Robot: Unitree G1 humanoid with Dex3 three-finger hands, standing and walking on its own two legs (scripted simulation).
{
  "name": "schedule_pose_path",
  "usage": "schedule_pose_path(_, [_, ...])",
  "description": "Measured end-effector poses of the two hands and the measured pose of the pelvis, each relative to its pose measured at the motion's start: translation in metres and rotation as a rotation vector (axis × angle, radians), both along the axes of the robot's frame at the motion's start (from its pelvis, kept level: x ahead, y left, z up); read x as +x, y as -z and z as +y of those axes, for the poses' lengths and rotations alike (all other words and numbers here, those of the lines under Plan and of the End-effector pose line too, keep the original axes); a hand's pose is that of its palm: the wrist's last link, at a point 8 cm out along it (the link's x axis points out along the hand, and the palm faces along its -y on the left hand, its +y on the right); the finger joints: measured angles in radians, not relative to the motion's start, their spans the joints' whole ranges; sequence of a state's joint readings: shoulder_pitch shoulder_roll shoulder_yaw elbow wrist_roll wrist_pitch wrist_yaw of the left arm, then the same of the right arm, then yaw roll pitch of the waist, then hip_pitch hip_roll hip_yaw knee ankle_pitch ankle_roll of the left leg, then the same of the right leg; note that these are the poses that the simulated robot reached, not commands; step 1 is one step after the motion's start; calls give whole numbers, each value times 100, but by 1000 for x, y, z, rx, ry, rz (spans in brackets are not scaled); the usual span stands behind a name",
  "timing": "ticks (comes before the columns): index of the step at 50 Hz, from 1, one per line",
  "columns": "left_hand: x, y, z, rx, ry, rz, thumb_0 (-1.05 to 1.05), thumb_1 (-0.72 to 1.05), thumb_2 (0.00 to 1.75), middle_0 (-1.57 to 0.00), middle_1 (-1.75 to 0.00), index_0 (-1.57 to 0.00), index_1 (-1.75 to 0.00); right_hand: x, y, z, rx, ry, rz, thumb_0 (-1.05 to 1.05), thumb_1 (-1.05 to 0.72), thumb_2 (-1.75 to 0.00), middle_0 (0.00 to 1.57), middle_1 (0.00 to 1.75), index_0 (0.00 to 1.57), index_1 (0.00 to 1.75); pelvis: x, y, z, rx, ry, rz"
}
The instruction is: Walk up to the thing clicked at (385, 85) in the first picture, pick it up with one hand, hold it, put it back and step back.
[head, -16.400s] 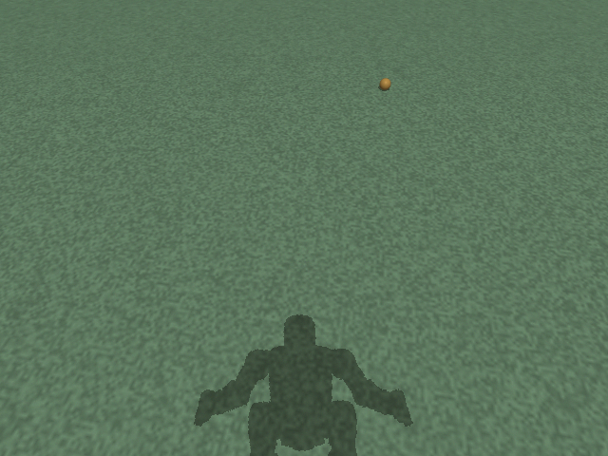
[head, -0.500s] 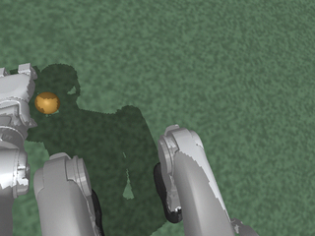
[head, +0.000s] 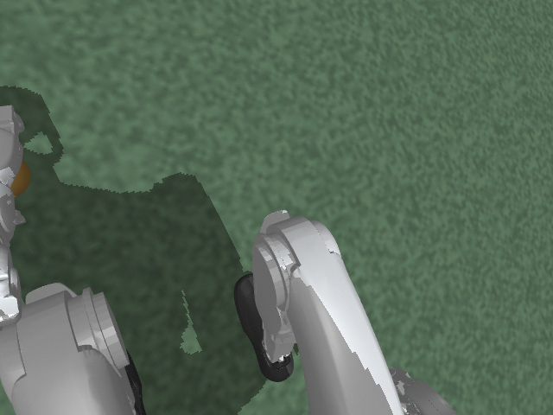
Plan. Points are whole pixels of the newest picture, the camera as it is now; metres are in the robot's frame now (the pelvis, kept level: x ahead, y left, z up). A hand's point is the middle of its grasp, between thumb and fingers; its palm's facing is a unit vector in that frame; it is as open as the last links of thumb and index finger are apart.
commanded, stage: rest palm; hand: left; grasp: from above
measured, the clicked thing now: (1, 175) +0.49 +0.23 -0.27
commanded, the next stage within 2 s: close in 0.48 s
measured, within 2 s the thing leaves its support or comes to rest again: neither
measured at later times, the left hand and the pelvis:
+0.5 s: hand out of the picture +0.46 +0.23 -0.24, palm faces -0.47 -0.12 -0.87, open 13.0 cm; pelvis +0.00 +0.00 +0.00, yaw -2 degrees
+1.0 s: hand out of the picture +0.47 +0.24 -0.26, palm faces -0.48 -0.11 -0.87, open 12.7 cm; pelvis +0.00 +0.01 +0.00, yaw -4 degrees
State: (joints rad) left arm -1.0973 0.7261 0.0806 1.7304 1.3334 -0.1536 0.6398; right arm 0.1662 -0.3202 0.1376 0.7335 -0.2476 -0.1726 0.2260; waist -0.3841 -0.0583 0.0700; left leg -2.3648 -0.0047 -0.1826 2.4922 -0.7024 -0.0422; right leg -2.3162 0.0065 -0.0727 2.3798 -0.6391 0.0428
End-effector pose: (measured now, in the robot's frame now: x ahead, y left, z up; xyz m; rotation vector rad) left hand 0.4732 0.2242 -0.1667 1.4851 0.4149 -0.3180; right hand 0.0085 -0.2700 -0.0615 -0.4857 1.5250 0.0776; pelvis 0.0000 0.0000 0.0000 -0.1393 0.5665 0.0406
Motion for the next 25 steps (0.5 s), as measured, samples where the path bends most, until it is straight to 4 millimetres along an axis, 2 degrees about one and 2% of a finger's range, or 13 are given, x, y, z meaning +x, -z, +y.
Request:
schedule_pose_path(7, [12, 4, 6, 23, -50, -30, -1, -41, 96, -10, -110, -14, -105, -10, 10, 16, 91, 11, 56, 0, -91, -90, 20, 30, 20, 29, 7, 4, 2, -15, 14, 6])
schedule_pose_path(13, [7, 8, 13, 18, -113, 33, 0, -38, 94, -9, -113, -14, -106, -5, 15, 26, 142, 9, 35, 0, -91, -89, 20, 30, 20, 29, 9, 2, 3, -20, 16, 2])
schedule_pose_path(19, [-3, 13, 15, -17, -100, 70, 0, -37, 93, -9, -115, -15, -108, -3, 12, 26, 146, -18, 32, 0, -91, -90, 20, 30, 20, 29, 6, 2, 3, -26, 16, -16])
schedule_pose_path(25, [-3, 14, 11, -43, -30, 29, -1, -37, 94, -9, -116, -15, -109, -3, 2, 19, 101, -47, 25, 0, -92, -90, 20, 30, 20, 29, 4, 4, 4, -39, 19, -36])
